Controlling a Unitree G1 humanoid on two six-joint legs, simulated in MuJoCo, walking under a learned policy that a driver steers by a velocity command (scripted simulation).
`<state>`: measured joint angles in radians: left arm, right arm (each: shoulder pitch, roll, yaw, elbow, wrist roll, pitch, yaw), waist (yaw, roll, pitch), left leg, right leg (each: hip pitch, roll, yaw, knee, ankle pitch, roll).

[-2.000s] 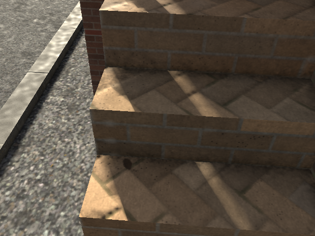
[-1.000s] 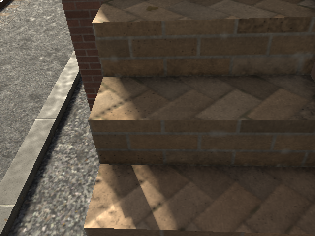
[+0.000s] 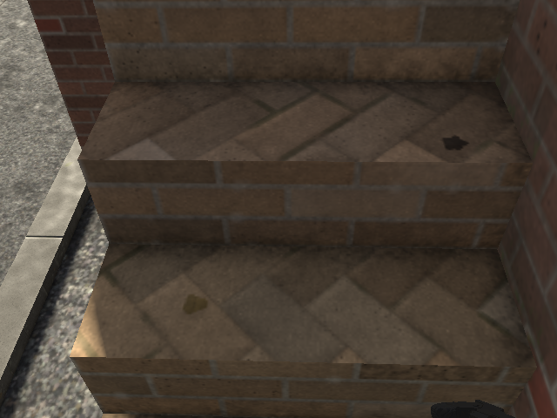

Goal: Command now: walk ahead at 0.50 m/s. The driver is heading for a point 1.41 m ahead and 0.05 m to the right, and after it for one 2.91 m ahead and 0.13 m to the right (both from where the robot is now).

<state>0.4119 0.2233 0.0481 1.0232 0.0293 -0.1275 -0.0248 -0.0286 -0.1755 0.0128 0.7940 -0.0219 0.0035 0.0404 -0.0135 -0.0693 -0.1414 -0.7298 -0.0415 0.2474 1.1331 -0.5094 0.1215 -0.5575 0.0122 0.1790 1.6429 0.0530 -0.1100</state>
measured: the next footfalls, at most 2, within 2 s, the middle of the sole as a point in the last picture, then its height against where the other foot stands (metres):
right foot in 0.36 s outside the picture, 0.21 m higher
left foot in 0.82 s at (214, 301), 0.20 m higher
